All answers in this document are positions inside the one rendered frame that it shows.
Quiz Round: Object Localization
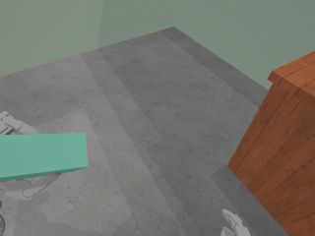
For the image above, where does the left robot hand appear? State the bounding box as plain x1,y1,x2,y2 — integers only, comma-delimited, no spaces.
0,111,61,202

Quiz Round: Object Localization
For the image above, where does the sponge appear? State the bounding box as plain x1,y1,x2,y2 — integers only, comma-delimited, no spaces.
0,133,88,181

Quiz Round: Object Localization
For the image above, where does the right robot hand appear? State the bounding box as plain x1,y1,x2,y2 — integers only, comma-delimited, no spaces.
220,209,251,236

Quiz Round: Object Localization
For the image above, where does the table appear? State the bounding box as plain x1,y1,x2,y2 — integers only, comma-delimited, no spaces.
227,51,315,236

